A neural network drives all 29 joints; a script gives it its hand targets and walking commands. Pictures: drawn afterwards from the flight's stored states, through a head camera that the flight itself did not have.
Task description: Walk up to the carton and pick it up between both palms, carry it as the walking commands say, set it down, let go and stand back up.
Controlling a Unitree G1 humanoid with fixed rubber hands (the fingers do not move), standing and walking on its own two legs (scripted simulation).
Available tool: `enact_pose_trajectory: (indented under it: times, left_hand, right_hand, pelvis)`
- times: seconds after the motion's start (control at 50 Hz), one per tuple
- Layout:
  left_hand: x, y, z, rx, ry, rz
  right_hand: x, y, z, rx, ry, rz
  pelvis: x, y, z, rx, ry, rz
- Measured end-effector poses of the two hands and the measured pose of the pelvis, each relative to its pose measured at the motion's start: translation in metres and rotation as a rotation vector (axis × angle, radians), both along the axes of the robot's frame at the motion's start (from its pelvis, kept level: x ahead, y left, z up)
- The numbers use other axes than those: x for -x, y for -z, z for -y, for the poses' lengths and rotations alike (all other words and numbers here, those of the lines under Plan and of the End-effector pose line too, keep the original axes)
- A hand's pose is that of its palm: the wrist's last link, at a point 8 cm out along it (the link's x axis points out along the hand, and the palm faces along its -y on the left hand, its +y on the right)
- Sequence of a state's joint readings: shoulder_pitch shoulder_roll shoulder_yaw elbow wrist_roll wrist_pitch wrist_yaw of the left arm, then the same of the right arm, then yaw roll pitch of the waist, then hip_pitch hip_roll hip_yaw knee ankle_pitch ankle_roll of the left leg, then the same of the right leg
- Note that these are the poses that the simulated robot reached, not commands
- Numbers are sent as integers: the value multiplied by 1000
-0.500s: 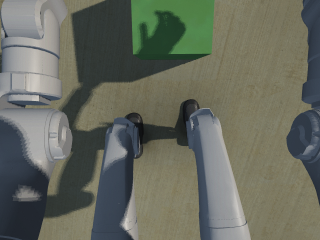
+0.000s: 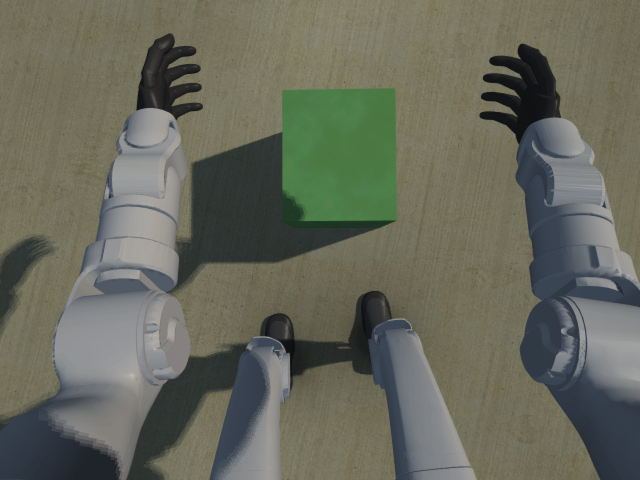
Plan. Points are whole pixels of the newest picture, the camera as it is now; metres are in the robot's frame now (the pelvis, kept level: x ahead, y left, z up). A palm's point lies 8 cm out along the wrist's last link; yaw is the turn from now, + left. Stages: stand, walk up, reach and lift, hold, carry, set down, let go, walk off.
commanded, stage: let go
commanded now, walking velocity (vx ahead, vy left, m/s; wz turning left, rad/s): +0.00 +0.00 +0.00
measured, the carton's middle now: (337, 167) +0.54 -0.06 -0.55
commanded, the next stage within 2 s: stand in 1.20 s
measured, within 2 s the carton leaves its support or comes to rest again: neither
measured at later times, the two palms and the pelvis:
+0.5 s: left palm (67, 278) +0.35 +0.21 -0.02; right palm (590, 282) +0.30 -0.23 -0.01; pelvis +0.07 +0.01 +0.08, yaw -2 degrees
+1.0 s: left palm out of the picture +0.25 +0.24 +0.04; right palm (627, 367) +0.25 -0.22 +0.04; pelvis +0.08 +0.01 +0.10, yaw -1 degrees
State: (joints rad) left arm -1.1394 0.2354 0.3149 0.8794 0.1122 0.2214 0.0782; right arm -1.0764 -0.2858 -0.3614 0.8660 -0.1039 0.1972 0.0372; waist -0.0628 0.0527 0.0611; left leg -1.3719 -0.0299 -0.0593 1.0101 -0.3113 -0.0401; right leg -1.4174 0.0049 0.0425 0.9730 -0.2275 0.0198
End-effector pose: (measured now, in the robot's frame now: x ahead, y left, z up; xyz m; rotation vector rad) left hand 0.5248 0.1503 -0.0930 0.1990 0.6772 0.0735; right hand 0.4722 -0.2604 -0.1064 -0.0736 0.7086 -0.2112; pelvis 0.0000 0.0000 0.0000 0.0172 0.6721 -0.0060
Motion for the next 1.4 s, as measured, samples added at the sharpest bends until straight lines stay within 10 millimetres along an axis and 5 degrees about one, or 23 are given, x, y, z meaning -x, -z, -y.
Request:
enact_pose_trajectory:
  times: [0.22,0.38,0.54,0.7,0.86,1.0,1.22,1.4]
  left_hand:
    - [71,-31,-21,-24,-3,-56]
    - [116,-62,-41,-24,36,-56]
    - [188,-85,-74,-10,25,-90]
    - [250,-116,-99,-7,19,-105]
    - [278,-130,-102,5,12,-112]
    - [272,-136,-89,15,29,-107]
    - [277,-125,-80,3,23,-127]
    - [293,-113,-132,-144,-30,-180]
  right_hand:
    - [61,-43,11,47,-82,-70]
    - [115,-80,-11,41,-97,-74]
    - [185,-105,-33,24,-103,-115]
    - [233,-131,-43,45,-128,-120]
    - [237,-136,-50,5,-159,-105]
    - [223,-142,-39,29,-157,-83]
    - [239,-138,-24,59,-122,-183]
    - [251,-130,12,176,-71,-167]
  pelvis:
    - [-43,-46,7,-9,15,76]
    - [-66,-69,0,7,18,184]
    - [-76,-87,-15,25,17,360]
    - [-86,-99,-27,33,23,566]
    - [-88,-102,-24,38,13,720]
    - [-84,-101,-15,35,5,800]
    - [-81,-100,-4,42,37,806]
    - [-94,-94,-8,40,1,702]
